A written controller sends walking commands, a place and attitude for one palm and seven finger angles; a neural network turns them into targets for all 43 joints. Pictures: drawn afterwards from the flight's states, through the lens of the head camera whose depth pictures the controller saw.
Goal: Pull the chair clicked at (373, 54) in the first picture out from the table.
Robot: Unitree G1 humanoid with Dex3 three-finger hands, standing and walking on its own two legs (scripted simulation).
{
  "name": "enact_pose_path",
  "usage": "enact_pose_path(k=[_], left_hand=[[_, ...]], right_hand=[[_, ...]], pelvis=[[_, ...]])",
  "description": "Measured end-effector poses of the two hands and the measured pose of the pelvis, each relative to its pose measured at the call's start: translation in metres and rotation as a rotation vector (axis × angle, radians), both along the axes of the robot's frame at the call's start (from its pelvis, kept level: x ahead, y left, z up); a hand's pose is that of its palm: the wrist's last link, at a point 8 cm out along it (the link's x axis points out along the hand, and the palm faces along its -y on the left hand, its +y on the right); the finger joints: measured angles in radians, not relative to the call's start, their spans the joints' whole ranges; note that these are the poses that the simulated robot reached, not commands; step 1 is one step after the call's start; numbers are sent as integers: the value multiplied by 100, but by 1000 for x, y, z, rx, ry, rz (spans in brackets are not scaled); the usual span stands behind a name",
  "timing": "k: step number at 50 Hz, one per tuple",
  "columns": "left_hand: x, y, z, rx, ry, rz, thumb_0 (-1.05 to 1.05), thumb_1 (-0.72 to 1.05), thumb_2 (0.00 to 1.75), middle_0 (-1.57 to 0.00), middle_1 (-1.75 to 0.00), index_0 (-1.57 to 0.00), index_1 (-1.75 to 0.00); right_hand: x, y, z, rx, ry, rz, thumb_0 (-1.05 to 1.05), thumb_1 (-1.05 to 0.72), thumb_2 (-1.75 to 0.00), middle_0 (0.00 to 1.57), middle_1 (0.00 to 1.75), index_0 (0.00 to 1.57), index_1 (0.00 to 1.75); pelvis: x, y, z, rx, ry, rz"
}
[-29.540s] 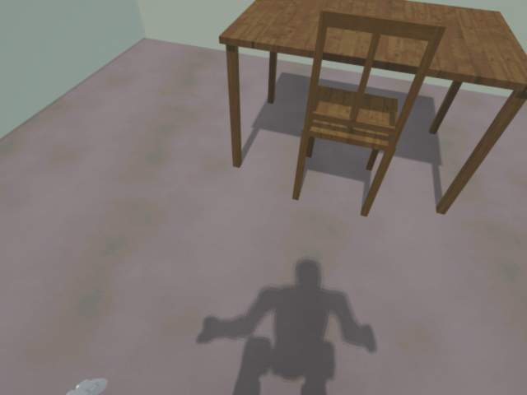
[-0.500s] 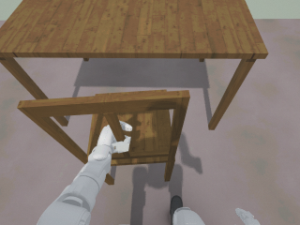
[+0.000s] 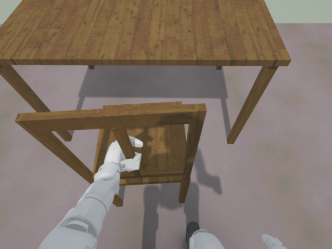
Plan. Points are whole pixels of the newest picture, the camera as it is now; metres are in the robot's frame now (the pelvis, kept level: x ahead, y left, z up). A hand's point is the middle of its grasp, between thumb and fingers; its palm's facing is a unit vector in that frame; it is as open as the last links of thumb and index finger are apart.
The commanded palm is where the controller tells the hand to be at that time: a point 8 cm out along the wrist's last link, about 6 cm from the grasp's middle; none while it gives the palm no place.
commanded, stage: step backward, pulling the chair out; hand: left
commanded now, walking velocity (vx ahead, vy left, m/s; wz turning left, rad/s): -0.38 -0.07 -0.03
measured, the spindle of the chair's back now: (129, 154) +0.36 +0.11 -0.07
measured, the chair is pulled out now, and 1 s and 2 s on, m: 0.26 0.32 0.44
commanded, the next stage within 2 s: none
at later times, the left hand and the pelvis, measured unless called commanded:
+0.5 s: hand (133, 166) +0.33 +0.10 -0.07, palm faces -0.06 -0.98 -0.17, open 5.7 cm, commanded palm +0.33 +0.15 -0.06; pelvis -0.01 +0.00 +0.00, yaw +0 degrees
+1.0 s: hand (128, 182) +0.28 +0.11 -0.07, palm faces -0.03 -0.98 -0.18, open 5.7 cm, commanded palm +0.29 +0.16 -0.06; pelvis -0.05 -0.01 -0.01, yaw +0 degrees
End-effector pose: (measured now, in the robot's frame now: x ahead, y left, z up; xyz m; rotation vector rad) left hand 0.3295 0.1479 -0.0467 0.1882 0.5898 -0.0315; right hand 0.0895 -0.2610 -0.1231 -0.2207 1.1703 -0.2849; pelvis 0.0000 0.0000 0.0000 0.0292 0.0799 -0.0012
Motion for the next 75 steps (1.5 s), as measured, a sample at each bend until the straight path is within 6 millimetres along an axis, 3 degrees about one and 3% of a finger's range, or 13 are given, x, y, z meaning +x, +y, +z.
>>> enact_pose_path(k=[12,20,29,36,43,50,55,62,66,70,75], left_hand=[[-2,-1,0,12,-3,50,10,61,82,-28,-120,-49,-145],[-9,2,0,3,-8,24,9,62,80,-26,-123,-49,-145],[-18,5,0,13,-10,43,9,61,81,-28,-122,-49,-145],[-22,4,0,10,-7,60,10,62,81,-28,-121,-49,-145],[-41,9,-1,0,-26,20,9,63,79,-26,-125,-49,-145],[-63,15,-1,14,-43,44,8,61,81,-30,-126,-49,-145],[-68,13,-1,18,-41,77,9,61,82,-32,-124,-49,-145],[-72,15,0,12,-34,49,9,62,80,-30,-126,-49,-145],[-77,16,0,14,-32,49,9,62,80,-30,-126,-49,-145],[-79,13,0,19,-32,76,9,61,81,-31,-124,-49,-145],[-84,6,1,16,-24,103,10,61,80,-31,-123,-49,-145]], right_hand=[[1,-2,-13,52,-6,-10,0,-91,-90,20,30,21,30],[-15,-9,-2,-2,11,11,0,-91,-90,20,30,21,30],[-15,2,-8,45,7,16,0,-91,-90,20,30,20,30],[-14,-2,-11,51,-19,34,0,-91,-90,20,30,21,30],[-29,-3,-1,-10,-31,49,0,-91,-90,20,30,20,30],[-42,10,-12,49,-47,43,0,-91,-90,20,30,20,30],[-49,12,-21,88,-42,36,0,-91,-90,20,30,21,30],[-77,2,-11,27,-10,51,0,-91,-90,20,30,21,30],[-88,-2,-9,17,-2,33,0,-91,-90,20,30,20,30],[-92,-2,-15,56,19,32,0,-91,-90,20,30,20,30],[-92,-9,-12,73,6,44,0,-91,-90,20,30,21,30]], pelvis=[[0,-15,-4,-10,-5,3],[-16,-4,-1,-12,3,23],[-10,-12,-1,-9,-22,-9],[-29,-13,-2,-18,-12,34],[-51,2,-3,-1,-20,31],[-52,-6,-10,15,-50,1],[-57,-12,-11,3,-35,16],[-76,-3,-6,3,-19,35],[-73,-4,-6,7,-27,14],[-71,-13,-4,-15,-34,-2],[-87,-23,2,-2,-51,23]])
